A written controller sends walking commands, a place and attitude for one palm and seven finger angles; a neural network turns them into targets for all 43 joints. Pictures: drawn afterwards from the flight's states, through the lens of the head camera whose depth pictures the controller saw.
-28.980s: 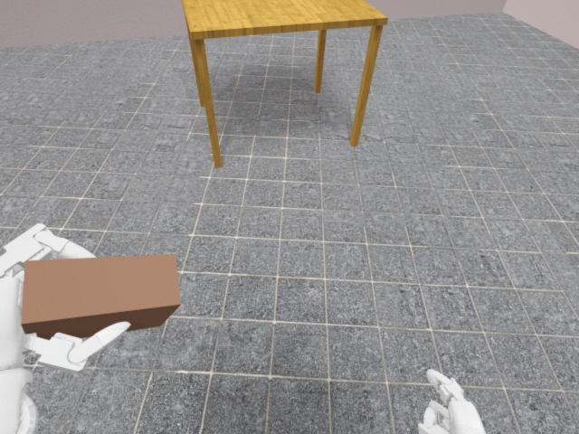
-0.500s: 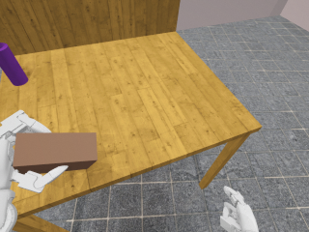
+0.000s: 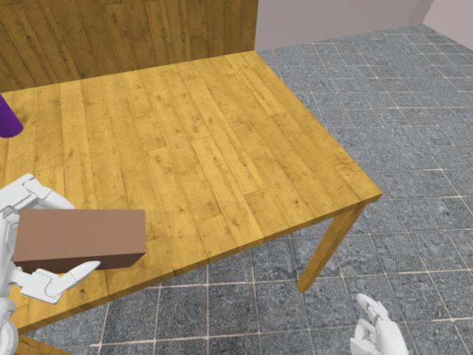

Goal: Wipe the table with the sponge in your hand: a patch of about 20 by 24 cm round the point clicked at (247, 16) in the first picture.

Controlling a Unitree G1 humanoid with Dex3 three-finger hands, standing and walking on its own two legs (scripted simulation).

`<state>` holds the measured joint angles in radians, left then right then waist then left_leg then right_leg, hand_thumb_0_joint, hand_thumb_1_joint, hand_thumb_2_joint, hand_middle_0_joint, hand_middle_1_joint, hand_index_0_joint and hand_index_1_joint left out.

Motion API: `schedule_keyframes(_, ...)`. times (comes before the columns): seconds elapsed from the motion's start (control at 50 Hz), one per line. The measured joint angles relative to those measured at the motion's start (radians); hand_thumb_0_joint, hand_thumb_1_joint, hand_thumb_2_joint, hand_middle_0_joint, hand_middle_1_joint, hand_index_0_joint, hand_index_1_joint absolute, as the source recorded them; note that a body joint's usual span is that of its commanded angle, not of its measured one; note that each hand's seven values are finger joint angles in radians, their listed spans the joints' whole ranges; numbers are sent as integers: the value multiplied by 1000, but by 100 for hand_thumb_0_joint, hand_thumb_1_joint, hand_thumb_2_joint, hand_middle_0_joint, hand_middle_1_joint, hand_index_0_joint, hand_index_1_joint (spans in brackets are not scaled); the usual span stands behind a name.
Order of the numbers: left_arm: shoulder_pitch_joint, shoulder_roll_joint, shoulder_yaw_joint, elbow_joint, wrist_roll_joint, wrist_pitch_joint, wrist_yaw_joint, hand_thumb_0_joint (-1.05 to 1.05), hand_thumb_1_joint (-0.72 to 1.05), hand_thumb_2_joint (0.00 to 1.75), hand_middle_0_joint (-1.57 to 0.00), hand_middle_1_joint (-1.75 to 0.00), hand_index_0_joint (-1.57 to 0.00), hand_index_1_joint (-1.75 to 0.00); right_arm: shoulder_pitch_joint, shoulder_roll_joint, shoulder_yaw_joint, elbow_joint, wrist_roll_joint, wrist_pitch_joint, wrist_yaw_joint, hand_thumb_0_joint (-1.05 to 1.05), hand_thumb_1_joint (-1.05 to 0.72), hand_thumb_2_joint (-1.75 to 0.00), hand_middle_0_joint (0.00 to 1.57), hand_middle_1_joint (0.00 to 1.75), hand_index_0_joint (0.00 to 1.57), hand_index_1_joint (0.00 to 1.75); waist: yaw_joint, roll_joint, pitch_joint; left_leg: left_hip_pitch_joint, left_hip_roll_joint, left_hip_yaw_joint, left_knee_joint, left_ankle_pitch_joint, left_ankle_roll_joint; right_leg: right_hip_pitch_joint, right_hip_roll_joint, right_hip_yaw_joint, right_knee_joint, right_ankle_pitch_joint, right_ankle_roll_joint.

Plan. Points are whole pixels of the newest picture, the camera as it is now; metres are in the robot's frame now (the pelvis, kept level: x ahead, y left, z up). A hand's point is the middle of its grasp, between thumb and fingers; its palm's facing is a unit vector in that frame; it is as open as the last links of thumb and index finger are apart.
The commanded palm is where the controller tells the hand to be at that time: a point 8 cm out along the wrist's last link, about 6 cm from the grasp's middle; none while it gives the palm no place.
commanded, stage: come to a stop and stand still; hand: left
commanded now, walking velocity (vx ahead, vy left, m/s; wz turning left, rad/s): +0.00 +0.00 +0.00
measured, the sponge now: (103, 242) +0.23 +0.20 +0.13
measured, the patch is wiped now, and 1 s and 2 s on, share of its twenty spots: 0.00 0.00 0.00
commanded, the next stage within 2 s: look again from close up in 1.48 s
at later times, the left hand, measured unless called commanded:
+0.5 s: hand (22, 227) +0.23 +0.29 +0.15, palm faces +0.39 -0.84 -0.37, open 9.6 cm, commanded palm +0.17 +0.31 +0.18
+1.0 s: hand out of the picture +0.19 +0.36 +0.15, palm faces +0.44 -0.84 -0.32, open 9.6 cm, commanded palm +0.13 +0.38 +0.18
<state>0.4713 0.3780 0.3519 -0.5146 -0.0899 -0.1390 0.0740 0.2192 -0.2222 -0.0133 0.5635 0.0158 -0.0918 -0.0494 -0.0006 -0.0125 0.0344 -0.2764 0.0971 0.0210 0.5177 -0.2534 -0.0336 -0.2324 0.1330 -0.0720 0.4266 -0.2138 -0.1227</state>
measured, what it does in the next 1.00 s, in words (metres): shifts its weight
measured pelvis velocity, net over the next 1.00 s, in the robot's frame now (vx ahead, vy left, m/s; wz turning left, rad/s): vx -0.03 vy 0.09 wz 0.03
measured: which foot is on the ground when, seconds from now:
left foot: down 0.00-1.00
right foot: down 0.00-1.00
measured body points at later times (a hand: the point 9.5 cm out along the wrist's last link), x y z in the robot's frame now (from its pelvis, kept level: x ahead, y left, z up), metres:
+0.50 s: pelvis +0.01 +0.03 +0.00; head +0.04 +0.03 +0.45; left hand +0.21 +0.33 +0.17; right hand +0.18 -0.21 -0.08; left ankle +0.01 +0.17 -0.74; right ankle +0.01 -0.03 -0.74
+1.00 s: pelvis -0.03 +0.09 +0.00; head +0.00 +0.11 +0.45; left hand +0.16 +0.40 +0.17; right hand +0.18 -0.10 -0.06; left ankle +0.01 +0.17 -0.74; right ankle +0.01 -0.03 -0.74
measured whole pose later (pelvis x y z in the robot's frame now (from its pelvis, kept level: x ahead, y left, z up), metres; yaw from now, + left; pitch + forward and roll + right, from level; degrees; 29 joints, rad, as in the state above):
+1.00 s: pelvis -0.03 +0.09 +0.00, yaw +2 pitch +0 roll +0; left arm 0.37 0.39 0.34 -0.37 -0.09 -0.23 0.12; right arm 0.16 -0.19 0.04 0.58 0.02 -0.16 0.02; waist 0.06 -0.04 0.05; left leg -0.27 -0.08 0.00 0.45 -0.18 0.06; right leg -0.27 -0.03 -0.04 0.48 -0.20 0.01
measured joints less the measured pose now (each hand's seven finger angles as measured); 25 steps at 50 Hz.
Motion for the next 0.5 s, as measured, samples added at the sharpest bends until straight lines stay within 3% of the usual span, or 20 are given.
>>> schedule_keyframes(0.08,-16,8,7,-4,6,-8,6,-1,-46,105,-78,-138,-78,-138,-7,4,6,0,-1,0,-1,1,-90,-90,20,30,20,30,2,1,11,10,2,-2,-15,9,-13,8,2,-1,-9,2,16)
schedule_keyframes(0.22,1,0,0,24,12,-6,18,-1,-46,105,-78,-138,-78,-138,-22,0,14,-2,8,9,11,1,-90,-90,20,30,20,30,-11,34,8,21,-4,-9,-16,7,19,38,0,-4,-44,14,7)
schedule_keyframes(0.26,-92,92,-15,58,15,-26,-2,-1,-46,105,-78,-138,-79,-138,22,-15,43,-39,37,1,-31,1,-90,-90,20,30,20,30,11,37,18,19,-17,-36,-14,7,18,42,-10,-27,-35,5,10)
schedule_keyframes(0.3,-182,159,45,106,24,-66,-1,-1,-47,105,-78,-137,-79,-137,18,-9,54,-13,19,-21,-19,1,-90,-90,20,30,20,30,29,25,17,6,-21,-41,-4,4,14,24,-14,-32,-15,-5,5)
schedule_keyframes(0.34,-227,188,111,147,13,-87,16,-1,-47,105,-78,-137,-79,-137,6,-10,63,8,5,-32,7,1,-90,-90,20,30,20,30,45,18,3,-19,-25,-45,21,-6,35,0,-9,-18,-7,-3,-1)
schedule_keyframes(0.4,-199,151,137,176,-11,-105,44,-1,-46,105,-78,-138,-78,-138,13,-26,55,10,5,-53,47,1,-90,-90,20,30,20,30,47,25,-17,-30,-37,-52,27,-15,45,-19,-11,8,0,-4,7)
schedule_keyframes(0.5,-66,0,-23,159,-4,-98,46,-1,-46,105,-77,-138,-78,-138,40,-57,25,27,9,-91,75,1,-90,-90,20,30,20,30,42,26,-11,7,-76,-42,-18,-11,14,-15,-52,23,29,-31,43)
